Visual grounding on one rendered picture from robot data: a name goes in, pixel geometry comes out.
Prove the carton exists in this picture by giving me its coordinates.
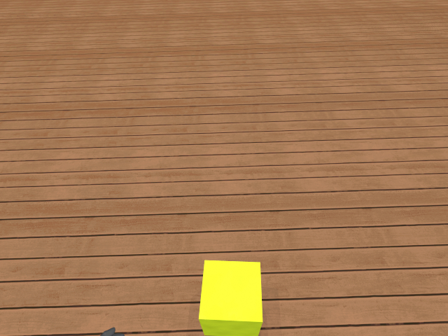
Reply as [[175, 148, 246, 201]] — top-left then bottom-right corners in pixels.
[[199, 260, 263, 336]]

